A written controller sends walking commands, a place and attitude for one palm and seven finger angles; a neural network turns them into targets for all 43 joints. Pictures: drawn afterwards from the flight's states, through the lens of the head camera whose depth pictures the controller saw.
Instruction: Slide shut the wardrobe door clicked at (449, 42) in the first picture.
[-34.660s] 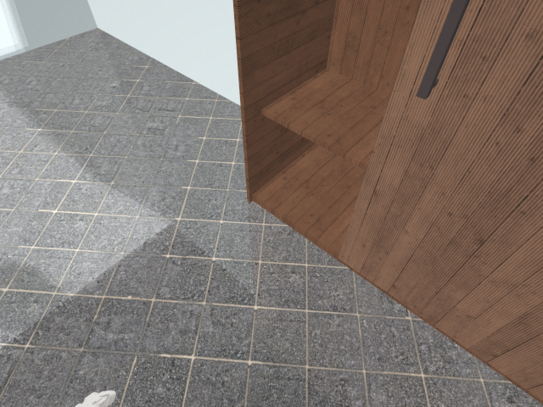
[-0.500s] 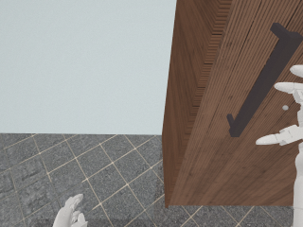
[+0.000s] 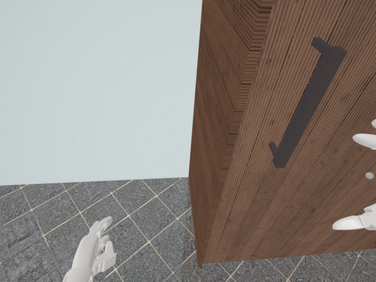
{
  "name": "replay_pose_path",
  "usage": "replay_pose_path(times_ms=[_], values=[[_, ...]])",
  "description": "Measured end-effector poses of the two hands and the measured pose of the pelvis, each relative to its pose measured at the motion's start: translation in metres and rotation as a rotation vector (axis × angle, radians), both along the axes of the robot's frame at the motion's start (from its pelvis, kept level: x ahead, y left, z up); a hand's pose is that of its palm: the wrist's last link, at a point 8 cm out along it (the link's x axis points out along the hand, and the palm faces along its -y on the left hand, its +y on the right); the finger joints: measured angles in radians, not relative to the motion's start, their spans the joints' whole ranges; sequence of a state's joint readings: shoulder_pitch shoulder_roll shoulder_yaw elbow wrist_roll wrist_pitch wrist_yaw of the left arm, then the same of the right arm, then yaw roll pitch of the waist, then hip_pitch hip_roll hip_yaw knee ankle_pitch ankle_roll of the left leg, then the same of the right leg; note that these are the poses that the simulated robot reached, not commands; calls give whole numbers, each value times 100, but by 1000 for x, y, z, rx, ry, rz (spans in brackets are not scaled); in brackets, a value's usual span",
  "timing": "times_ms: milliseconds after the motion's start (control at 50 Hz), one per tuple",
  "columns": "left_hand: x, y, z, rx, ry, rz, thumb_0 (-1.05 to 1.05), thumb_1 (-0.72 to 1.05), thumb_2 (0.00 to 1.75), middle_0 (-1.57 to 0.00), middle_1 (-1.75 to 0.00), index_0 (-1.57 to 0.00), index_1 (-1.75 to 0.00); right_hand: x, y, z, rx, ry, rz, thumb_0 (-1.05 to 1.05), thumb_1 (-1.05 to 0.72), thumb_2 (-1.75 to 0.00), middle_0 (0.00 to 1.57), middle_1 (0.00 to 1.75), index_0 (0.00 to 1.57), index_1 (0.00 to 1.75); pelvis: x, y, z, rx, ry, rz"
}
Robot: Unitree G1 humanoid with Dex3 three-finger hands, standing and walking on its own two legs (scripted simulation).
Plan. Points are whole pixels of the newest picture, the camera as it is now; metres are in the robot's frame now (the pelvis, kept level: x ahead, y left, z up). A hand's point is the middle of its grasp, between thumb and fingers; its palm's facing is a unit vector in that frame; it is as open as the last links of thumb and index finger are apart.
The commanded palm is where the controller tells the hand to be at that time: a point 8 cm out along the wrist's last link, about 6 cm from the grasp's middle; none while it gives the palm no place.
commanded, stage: slip the hand off the handle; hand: right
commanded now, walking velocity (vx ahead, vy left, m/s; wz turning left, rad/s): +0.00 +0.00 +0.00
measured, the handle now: (296, 111) +0.36 -0.20 +0.23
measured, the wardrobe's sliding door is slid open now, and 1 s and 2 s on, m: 0.00 0.00 0.00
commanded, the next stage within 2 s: draw the hand back to the body in 0.18 s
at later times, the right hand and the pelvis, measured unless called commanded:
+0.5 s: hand (361, 190) +0.21 -0.26 +0.19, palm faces +0.12 +0.97 -0.23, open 14.7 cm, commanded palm +0.15 -0.32 +0.22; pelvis +0.00 -0.01 +0.00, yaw +1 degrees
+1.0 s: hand out of the picture +0.18 -0.28 +0.19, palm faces +0.45 +0.83 -0.35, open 13.6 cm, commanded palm +0.13 -0.31 +0.20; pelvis -0.01 -0.01 +0.00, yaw +1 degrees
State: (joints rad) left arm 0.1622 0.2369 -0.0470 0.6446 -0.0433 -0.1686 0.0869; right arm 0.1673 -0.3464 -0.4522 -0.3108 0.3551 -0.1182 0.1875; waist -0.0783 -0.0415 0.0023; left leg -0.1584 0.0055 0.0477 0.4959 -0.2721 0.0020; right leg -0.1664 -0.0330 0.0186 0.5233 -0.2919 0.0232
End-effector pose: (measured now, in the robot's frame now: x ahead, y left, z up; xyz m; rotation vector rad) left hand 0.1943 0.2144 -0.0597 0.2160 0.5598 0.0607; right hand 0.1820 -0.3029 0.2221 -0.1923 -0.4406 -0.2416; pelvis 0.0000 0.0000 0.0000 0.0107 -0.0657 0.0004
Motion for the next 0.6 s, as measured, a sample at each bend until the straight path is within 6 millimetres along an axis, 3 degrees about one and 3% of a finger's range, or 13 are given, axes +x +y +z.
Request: replay_pose_path(times_ms=[200, 320, 460, 600], values=[[-11, 7, -5, 6, 11, 10, 1, 90, 90, -21, -30, -20, -30, -24, -11, -3, 9, 23, -6, -1, 56, -20, 26, 115, 26, 115, -5, 4, -1, 4, -11, -12], [-18, 9, -11, 24, 32, 18, 1, 90, 90, -21, -30, -20, -30, -17, -15, -4, 26, -7, -4, -1, 56, -20, 26, 115, 25, 115, -9, 0, -2, 9, -14, -17], [-13, 2, -8, -12, 17, 65, 1, 90, 90, -21, -30, -20, -30, 5, -14, -22, -15, 344, 44, -1, 56, -20, 26, 115, 25, 115, -1, -11, 0, 3, -11, 6], [8, -14, 14, -46, -89, 44, 1, 90, 90, -21, -30, -20, -30, -9, -11, -14, 28, 389, 190, -1, 55, -20, 26, 115, 25, 115, 11, -17, 2, 5, -15, 8]])
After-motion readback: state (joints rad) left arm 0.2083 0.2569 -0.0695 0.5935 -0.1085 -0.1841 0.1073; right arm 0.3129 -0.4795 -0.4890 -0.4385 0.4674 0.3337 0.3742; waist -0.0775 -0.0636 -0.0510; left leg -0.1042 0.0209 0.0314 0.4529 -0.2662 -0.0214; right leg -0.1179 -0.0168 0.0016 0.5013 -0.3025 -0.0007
